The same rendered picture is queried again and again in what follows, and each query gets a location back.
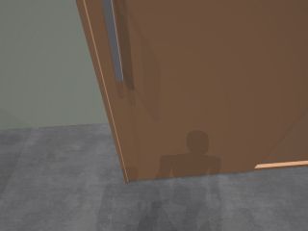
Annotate handle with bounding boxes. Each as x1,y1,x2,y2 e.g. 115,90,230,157
101,0,123,82

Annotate wardrobe door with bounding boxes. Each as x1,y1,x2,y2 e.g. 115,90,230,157
85,0,308,181
258,107,308,165

